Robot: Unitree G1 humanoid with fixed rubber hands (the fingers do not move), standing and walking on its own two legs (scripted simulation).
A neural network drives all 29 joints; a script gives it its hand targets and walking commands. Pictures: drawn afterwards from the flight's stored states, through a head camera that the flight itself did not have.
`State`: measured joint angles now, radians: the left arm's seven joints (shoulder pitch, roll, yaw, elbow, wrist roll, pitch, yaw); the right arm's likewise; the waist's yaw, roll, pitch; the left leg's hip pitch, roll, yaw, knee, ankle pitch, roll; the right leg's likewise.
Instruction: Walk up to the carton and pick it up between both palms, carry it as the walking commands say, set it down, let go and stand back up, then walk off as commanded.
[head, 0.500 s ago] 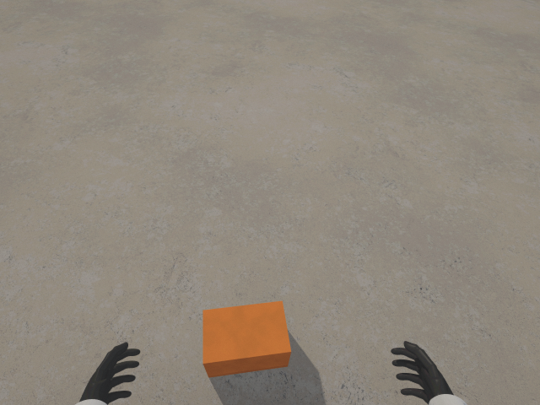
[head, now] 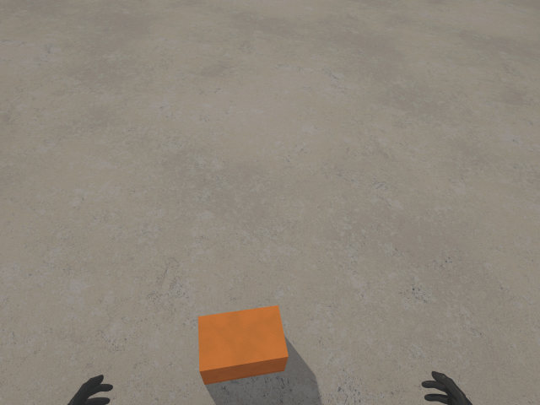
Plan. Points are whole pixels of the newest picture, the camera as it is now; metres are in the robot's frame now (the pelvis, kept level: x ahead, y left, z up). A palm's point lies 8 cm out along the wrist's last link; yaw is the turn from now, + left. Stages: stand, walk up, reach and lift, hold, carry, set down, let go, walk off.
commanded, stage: stand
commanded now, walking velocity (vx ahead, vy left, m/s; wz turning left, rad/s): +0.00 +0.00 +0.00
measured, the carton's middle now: (242, 344) +0.44 +0.05 -0.69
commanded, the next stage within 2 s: walk off in 1.26 s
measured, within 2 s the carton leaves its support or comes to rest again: neither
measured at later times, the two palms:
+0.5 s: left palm out of the picture +0.08 +0.31 -0.10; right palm out of the picture +0.08 -0.30 -0.09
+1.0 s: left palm out of the picture +0.06 +0.31 -0.10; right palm out of the picture +0.07 -0.31 -0.09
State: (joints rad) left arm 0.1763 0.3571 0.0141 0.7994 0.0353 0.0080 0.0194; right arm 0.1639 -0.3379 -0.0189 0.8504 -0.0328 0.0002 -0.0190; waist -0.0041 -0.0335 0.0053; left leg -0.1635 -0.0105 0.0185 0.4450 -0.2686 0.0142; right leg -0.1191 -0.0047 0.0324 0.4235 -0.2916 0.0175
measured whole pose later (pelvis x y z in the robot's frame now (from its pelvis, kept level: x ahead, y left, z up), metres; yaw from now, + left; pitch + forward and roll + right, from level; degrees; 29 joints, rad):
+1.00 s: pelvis -0.02 +0.00 +0.01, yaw +0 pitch -2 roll +0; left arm 0.15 0.39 0.00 1.00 0.02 -0.01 0.01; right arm 0.11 -0.38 0.00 1.04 -0.02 -0.01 -0.01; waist 0.00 -0.02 0.02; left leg -0.13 -0.01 0.02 0.36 -0.19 0.02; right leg -0.08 -0.01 0.03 0.34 -0.22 0.02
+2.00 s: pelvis +0.03 -0.01 +0.00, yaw +1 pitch -1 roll +0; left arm 0.23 0.25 -0.01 1.07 0.02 0.00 0.06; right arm 0.20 -0.25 0.01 1.10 -0.01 0.01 -0.05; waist 0.00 -0.01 0.03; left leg -0.11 0.00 0.00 0.44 -0.31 0.00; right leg -0.06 0.00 0.01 0.41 -0.34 0.00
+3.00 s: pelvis -0.03 -0.13 +0.00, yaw +2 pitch -2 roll -1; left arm 0.26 0.17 0.00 1.04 0.01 0.01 0.04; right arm 0.24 -0.17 -0.01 1.08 -0.02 0.02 -0.04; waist 0.00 0.00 0.03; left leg -0.12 0.02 0.02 0.43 -0.27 0.00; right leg -0.14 0.05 -0.09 0.40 -0.23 -0.07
